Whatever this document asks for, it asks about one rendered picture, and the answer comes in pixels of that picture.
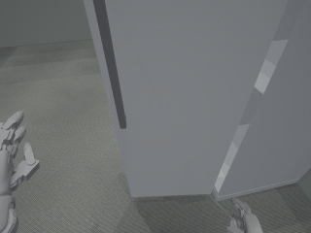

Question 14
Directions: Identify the right robot hand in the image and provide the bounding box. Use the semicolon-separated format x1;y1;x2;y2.
226;197;263;233

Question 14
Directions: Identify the left robot forearm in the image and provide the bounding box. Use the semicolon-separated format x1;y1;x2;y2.
0;194;18;233

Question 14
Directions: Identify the fridge door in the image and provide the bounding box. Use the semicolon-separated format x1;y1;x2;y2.
83;0;289;197

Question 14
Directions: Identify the left robot hand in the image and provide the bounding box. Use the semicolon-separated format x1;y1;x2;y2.
0;110;40;196

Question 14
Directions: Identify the handle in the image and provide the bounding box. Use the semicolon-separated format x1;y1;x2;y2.
92;0;127;129

